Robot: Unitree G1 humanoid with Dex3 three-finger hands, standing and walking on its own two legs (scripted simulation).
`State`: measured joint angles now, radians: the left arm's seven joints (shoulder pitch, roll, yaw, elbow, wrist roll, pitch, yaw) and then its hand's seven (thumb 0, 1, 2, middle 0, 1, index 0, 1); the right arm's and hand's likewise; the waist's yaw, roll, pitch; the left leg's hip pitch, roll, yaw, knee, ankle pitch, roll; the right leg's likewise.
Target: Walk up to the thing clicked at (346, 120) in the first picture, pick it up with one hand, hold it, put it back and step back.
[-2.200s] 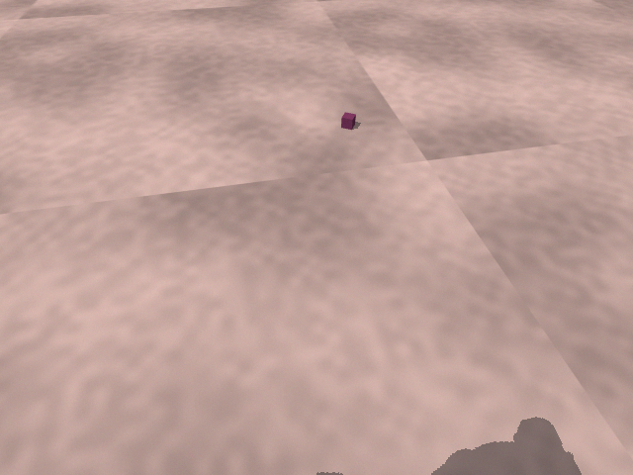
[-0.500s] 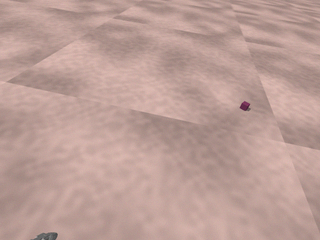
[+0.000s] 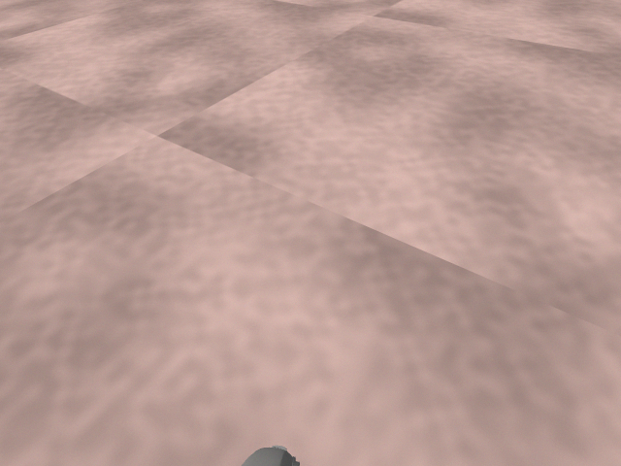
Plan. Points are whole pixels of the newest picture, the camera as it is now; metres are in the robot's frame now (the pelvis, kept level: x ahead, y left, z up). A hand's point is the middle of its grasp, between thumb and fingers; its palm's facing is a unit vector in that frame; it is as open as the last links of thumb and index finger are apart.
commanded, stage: walk up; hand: left
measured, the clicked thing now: out of the picture +1.26 -1.20 -0.74
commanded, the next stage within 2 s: none
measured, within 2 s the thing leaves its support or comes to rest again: neither
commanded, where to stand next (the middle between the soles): +1.16 -1.62 m, yaw +34 degrees
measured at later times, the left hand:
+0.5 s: hand (295, 354) +0.35 +0.10 -0.15, palm faces +0.08 -0.95 -0.29, open 7.3 cm
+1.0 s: hand (412, 365) +0.38 -0.11 -0.19, palm faces +0.32 -0.89 -0.33, open 7.4 cm
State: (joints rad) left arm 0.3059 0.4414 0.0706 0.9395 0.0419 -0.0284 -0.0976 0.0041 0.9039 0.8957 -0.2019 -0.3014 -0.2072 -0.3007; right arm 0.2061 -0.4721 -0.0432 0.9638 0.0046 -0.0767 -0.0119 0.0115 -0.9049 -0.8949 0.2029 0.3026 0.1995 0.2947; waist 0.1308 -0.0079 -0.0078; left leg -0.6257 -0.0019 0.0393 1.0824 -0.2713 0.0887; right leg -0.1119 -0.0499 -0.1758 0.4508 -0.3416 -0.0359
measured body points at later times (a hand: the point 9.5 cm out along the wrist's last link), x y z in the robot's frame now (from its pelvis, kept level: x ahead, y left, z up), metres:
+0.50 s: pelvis +0.23 -0.20 -0.02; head +0.23 -0.15 +0.42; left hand +0.34 +0.15 -0.12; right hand +0.29 -0.56 -0.08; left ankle +0.18 +0.02 -0.74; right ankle +0.40 -0.38 -0.71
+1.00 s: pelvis +0.45 -0.39 -0.03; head +0.46 -0.34 +0.41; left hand +0.36 -0.07 -0.16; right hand +0.64 -0.66 -0.12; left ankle +0.50 -0.28 -0.74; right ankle +0.39 -0.42 -0.72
